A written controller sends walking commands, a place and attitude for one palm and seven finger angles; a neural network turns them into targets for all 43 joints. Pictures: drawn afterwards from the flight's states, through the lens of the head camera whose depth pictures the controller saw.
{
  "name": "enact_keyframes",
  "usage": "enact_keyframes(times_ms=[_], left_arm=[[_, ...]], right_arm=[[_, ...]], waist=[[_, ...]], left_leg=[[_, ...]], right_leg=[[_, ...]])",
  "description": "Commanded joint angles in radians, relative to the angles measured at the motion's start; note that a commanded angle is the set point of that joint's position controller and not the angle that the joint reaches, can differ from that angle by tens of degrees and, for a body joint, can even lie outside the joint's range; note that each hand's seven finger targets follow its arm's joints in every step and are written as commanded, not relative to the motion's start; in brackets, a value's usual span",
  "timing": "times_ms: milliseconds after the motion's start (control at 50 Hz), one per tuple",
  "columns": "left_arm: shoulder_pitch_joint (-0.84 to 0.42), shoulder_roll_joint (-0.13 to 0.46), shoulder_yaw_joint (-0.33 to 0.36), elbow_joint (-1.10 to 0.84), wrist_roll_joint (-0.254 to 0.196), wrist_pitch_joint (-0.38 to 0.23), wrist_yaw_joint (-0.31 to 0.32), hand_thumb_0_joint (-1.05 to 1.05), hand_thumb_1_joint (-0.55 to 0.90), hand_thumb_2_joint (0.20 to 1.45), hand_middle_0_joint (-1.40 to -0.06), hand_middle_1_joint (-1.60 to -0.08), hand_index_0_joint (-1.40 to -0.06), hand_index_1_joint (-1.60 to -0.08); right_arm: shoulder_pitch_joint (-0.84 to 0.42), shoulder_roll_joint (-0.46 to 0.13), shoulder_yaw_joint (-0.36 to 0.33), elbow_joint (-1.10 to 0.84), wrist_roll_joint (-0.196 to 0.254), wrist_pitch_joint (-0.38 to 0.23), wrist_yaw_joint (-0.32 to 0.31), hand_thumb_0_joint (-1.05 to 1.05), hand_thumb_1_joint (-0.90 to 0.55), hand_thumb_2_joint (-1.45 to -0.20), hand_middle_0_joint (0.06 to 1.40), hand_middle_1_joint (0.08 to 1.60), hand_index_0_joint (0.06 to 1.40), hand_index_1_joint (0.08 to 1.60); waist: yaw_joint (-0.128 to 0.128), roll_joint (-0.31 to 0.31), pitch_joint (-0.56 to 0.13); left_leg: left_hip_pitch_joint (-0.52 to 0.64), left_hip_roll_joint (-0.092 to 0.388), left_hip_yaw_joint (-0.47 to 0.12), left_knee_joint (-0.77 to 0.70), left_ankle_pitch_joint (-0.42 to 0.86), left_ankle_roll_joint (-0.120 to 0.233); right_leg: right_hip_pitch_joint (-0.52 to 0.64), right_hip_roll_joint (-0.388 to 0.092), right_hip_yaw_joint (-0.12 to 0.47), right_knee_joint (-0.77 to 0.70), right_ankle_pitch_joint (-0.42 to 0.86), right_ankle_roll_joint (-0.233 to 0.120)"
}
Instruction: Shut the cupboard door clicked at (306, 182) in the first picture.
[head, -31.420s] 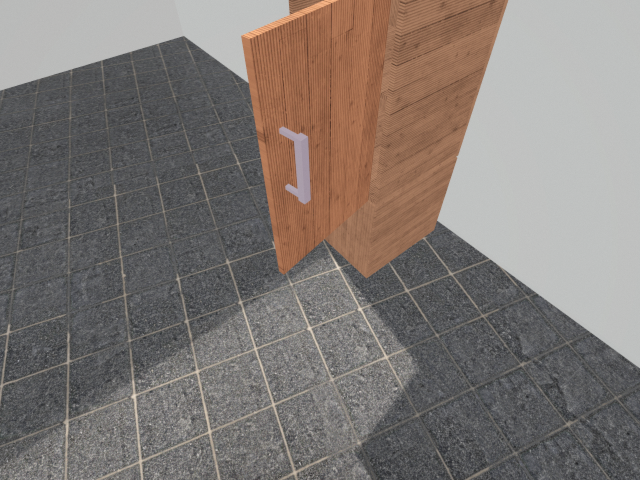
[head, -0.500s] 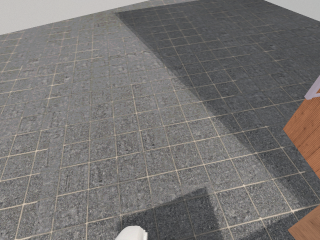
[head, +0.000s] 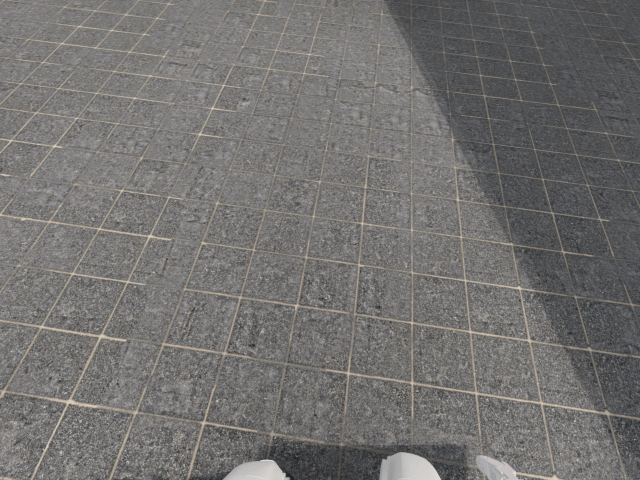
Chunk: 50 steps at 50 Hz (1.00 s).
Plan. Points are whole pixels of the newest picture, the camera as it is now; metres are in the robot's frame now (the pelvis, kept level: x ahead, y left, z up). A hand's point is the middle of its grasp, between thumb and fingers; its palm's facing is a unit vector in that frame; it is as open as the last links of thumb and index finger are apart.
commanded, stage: walk to a spot facing it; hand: left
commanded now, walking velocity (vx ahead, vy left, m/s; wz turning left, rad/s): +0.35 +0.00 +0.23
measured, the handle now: out of the picture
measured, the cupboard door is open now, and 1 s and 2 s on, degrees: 71 71 71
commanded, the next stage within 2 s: turn to face it in 0.20 s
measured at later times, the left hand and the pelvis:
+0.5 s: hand (247, 370) +0.27 +0.13 -0.14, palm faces +0.10 -0.97 -0.21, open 7.2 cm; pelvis +0.20 -0.05 +0.01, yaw +4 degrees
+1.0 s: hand (228, 310) +0.37 +0.18 -0.15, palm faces -0.15 -0.97 -0.19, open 7.4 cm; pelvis +0.26 -0.01 +0.02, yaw -14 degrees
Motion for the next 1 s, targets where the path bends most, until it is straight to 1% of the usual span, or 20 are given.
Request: enact_keyframes(times_ms=[0, 180, 220, 260, 280, 300, 320, 340, 380, 420, 460, 580, 660, 680, 700, 720, 740, 760, 820, 980], left_arm=[[0.04, 0.039, 0.01, -0.079, 0.002, -0.021, -0.005, 0.0, 0.9, 0.9, -0.2, -0.3, -0.2, -0.3], [-0.19, 0.027, -0.012, -0.151, -0.006, -0.036, -0.009, 0.0, 0.9, 0.9, -0.2, -0.3, -0.2, -0.3], [-0.19, 0.034, -0.011, -0.153, -0.008, -0.042, -0.007, 0.0, 0.9, 0.9, -0.2, -0.3, -0.2, -0.3], [-0.095, 0.056, -0.001, -0.132, -0.008, -0.052, -0.004, 0.0, 0.9, 0.9, -0.2, -0.3, -0.2, -0.3], [0.015, 0.078, 0.008, -0.095, -0.007, -0.061, 0.001, 0.0, 0.9, 0.9, -0.2, -0.3, -0.2, -0.3], [0.147, 0.142, 0.022, -0.048, 0.001, -0.072, 0.013, 0.0, 0.9, 0.9, -0.2, -0.3, -0.2, -0.3], [0.233, 0.207, 0.032, -0.014, 0.001, -0.07, 0.021, 0.0, 0.9, 0.9, -0.2, -0.3, -0.2, -0.3], [0.198, 0.188, 0.019, -0.019, -0.012, -0.064, 0.026, 0.0, 0.9, 0.9, -0.2, -0.3, -0.2, -0.3], [0.072, 0.091, 0.005, -0.029, -0.014, -0.062, 0.04, 0.0, 0.9, 0.9, -0.2, -0.3, -0.2, -0.3], [0.019, 0.053, -0.008, -0.032, -0.017, -0.064, 0.043, 0.0, 0.9, 0.9, -0.2, -0.3, -0.2, -0.3], [0.002, 0.052, -0.007, -0.024, -0.013, -0.063, 0.042, 0.0, 0.9, 0.9, -0.2, -0.3, -0.2, -0.3], [0.029, 0.097, 0.021, -0.018, -0.012, -0.037, 0.038, 0.0, 0.9, 0.9, -0.2, -0.3, -0.2, -0.3], [-0.038, 0.101, 0.031, -0.037, -0.018, -0.009, 0.035, 0.0, 0.9, 0.9, -0.2, -0.3, -0.2, -0.3], [-0.028, 0.064, 0.023, -0.051, -0.025, -0.002, 0.032, 0.0, 0.9, 0.9, -0.2, -0.3, -0.2, -0.3], [-0.005, 0.015, 0.016, -0.063, -0.031, 0.006, 0.025, 0.0, 0.9, 0.9, -0.2, -0.3, -0.2, -0.3], [-0.026, 0.039, 0.017, -0.075, -0.028, 0.012, 0.025, 0.0, 0.9, 0.9, -0.2, -0.3, -0.2, -0.3], [-0.025, 0.053, 0.022, -0.077, -0.019, 0.018, 0.019, 0.0, 0.9, 0.9, -0.2, -0.3, -0.2, -0.3], [-0.019, 0.063, 0.029, -0.066, -0.01, 0.027, 0.014, 0.0, 0.9, 0.9, -0.2, -0.3, -0.2, -0.3], [0.004, 0.059, 0.037, -0.057, -0.01, 0.043, -0.003, 0.0, 0.9, 0.9, -0.2, -0.3, -0.2, -0.3], [-0.11, 0.035, 0.023, -0.129, -0.011, 0.052, -0.017, 0.0, 0.9, 0.9, -0.2, -0.3, -0.2, -0.3]], right_arm=[[0.113, -0.148, -0.043, -0.004, 0.004, -0.024, -0.018, 0.0, -0.9, -0.9, 0.2, 0.3, 0.2, 0.3], [0.241, -0.108, -0.041, 0.083, 0.005, -0.03, -0.02, 0.0, -0.9, -0.9, 0.2, 0.3, 0.2, 0.3], [0.242, -0.114, -0.043, 0.092, 0.003, -0.027, -0.022, 0.0, -0.9, -0.9, 0.2, 0.3, 0.2, 0.3], [0.224, -0.116, -0.047, 0.095, 0.007, -0.021, -0.022, 0.0, -0.9, -0.9, 0.2, 0.3, 0.2, 0.3], [0.218, -0.102, -0.044, 0.099, 0.013, -0.022, -0.021, 0.0, -0.9, -0.9, 0.2, 0.3, 0.2, 0.3], [0.242, -0.059, -0.036, 0.102, 0.022, -0.028, -0.015, 0.0, -0.9, -0.9, 0.2, 0.3, 0.2, 0.3], [0.305, -0.022, -0.031, 0.09, 0.027, -0.029, -0.019, 0.0, -0.9, -0.9, 0.2, 0.3, 0.2, 0.3], [0.306, -0.046, -0.032, 0.101, 0.021, -0.016, -0.024, 0.0, -0.9, -0.9, 0.2, 0.3, 0.2, 0.3], [0.23, -0.03, -0.03, 0.107, 0.017, -0.012, -0.028, 0.0, -0.9, -0.9, 0.2, 0.3, 0.2, 0.3], [0.211, 0.002, -0.018, 0.109, 0.016, 0.002, -0.023, 0.0, -0.9, -0.9, 0.2, 0.3, 0.2, 0.3], [0.217, 0.033, -0.014, 0.114, 0.014, 0.02, -0.019, 0.0, -0.9, -0.9, 0.2, 0.3, 0.2, 0.3], [0.109, 0.0, -0.023, 0.051, 0.017, 0.038, -0.027, 0.0, -0.9, -0.9, 0.2, 0.3, 0.2, 0.3], [0.136, -0.052, -0.032, 0.045, 0.022, 0.026, -0.035, 0.0, -0.9, -0.9, 0.2, 0.3, 0.2, 0.3], [0.156, -0.102, -0.038, 0.048, 0.016, 0.017, -0.042, 0.0, -0.9, -0.9, 0.2, 0.3, 0.2, 0.3], [0.178, -0.195, -0.054, 0.038, 0.003, 0.013, -0.046, 0.0, -0.9, -0.9, 0.2, 0.3, 0.2, 0.3], [0.186, -0.219, -0.058, 0.028, -0.004, 0.025, -0.051, 0.0, -0.9, -0.9, 0.2, 0.3, 0.2, 0.3], [0.14, -0.198, -0.051, 0.008, -0.004, 0.029, -0.053, 0.0, -0.9, -0.9, 0.2, 0.3, 0.2, 0.3], [0.076, -0.171, -0.042, -0.011, -0.003, 0.024, -0.055, 0.0, -0.9, -0.9, 0.2, 0.3, 0.2, 0.3], [0.031, -0.145, -0.033, -0.035, -0.001, 0.027, -0.057, 0.0, -0.9, -0.9, 0.2, 0.3, 0.2, 0.3], [0.104, -0.163, -0.055, -0.01, -0.002, 0.03, -0.046, 0.0, -0.9, -0.9, 0.2, 0.3, 0.2, 0.3]], waist=[[-0.018, 0.124, -0.126], [-0.059, 0.106, -0.054], [-0.053, 0.128, -0.056], [-0.004, 0.106, -0.078], [0.045, 0.053, -0.132], [0.088, -0.103, -0.237], [0.082, -0.275, -0.318], [0.065, -0.185, -0.276], [0.029, -0.164, -0.167], [-0.014, -0.065, -0.163], [-0.034, -0.089, -0.157], [-0.013, -0.108, -0.207], [-0.061, -0.097, -0.19], [-0.062, 0.026, -0.196], [-0.068, 0.274, -0.199], [-0.082, 0.282, -0.178], [-0.059, 0.186, -0.133], [-0.029, 0.225, -0.103], [0.001, 0.181, -0.109], [-0.04, 0.208, -0.14]], left_leg=[[0.127, 0.247, -0.299, -0.384, -0.024, 0.113], [0.245, 0.23, -0.255, -0.362, 0.243, 0.127], [0.243, 0.233, -0.254, -0.314, 0.304, 0.115], [0.188, 0.206, -0.24, -0.206, 0.323, 0.079], [0.113, 0.162, -0.205, -0.078, 0.311, 0.045], [-0.042, 0.074, -0.12, 0.145, 0.153, 0.0], [-0.164, -0.055, -0.044, 0.407, -0.328, -0.041], [-0.178, -0.004, -0.107, 0.537, -0.391, -0.043], [-0.221, 0.063, -0.124, 0.577, -0.267, -0.065], [-0.135, 0.09, -0.097, 0.463, -0.204, -0.089], [-0.072, 0.08, -0.046, 0.351, -0.166, -0.105], [-0.061, 0.047, -0.036, 0.165, -0.103, -0.131], [0.213, 0.059, -0.059, -0.114, 0.068, -0.127], [0.321, 0.16, -0.136, -0.2, 0.123, -0.099], [0.373, 0.387, -0.373, -0.261, 0.235, -0.003], [0.294, 0.5, -0.441, -0.306, 0.249, 0.09], [0.204, 0.493, -0.402, -0.33, 0.173, 0.117], [0.175, 0.455, -0.36, -0.343, 0.211, 0.102], [0.185, 0.37, -0.164, -0.302, 0.32, 0.059], [0.283, 0.383, -0.023, -0.256, 0.4, 0.064]], right_leg=[[-0.094, 0.004, 0.044, -0.095, 0.127, 0.01], [-0.066, 0.059, 0.014, -0.504, 0.234, 0.007], [0.01, 0.086, -0.002, -0.57, 0.209, -0.005], [0.191, 0.116, -0.009, -0.679, 0.245, -0.018], [0.385, 0.102, 0.017, -0.738, 0.299, -0.03], [0.622, -0.06, 0.194, -0.758, 0.379, -0.09], [0.724, -0.287, 0.471, -0.851, 0.515, -0.205], [0.619, -0.301, 0.492, -0.903, 0.463, -0.26], [0.508, -0.224, 0.398, -0.892, 0.693, -0.274], [0.397, -0.144, 0.226, -0.876, 0.838, -0.253], [0.336, -0.088, 0.164, -0.876, 0.882, -0.225], [0.381, -0.061, 0.258, -0.837, 0.792, -0.23], [0.165, -0.007, 0.282, -0.772, 0.459, -0.155], [0.063, 0.081, 0.23, -0.701, 0.265, -0.108], [-0.068, 0.212, 0.111, -0.521, -0.093, -0.047], [-0.061, 0.201, 0.078, -0.298, -0.278, -0.033], [-0.044, 0.162, 0.107, -0.184, -0.231, -0.032], [-0.074, 0.144, 0.099, -0.115, -0.183, -0.023], [-0.068, 0.126, 0.078, -0.042, -0.066, 0.004], [-0.034, 0.104, 0.008, -0.273, -0.022, 0.019]])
